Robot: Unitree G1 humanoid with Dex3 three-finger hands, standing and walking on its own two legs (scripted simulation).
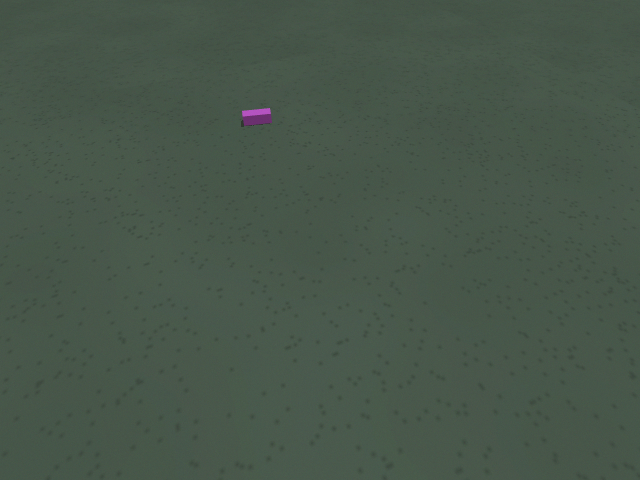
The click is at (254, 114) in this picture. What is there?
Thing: lying carton
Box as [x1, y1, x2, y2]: [242, 108, 271, 125]
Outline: 269,108 242,111 244,125 271,122
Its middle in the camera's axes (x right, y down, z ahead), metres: -0.38 -0.75 +2.36
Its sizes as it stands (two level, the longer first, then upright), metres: 0.169 0.068 0.061
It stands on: the floor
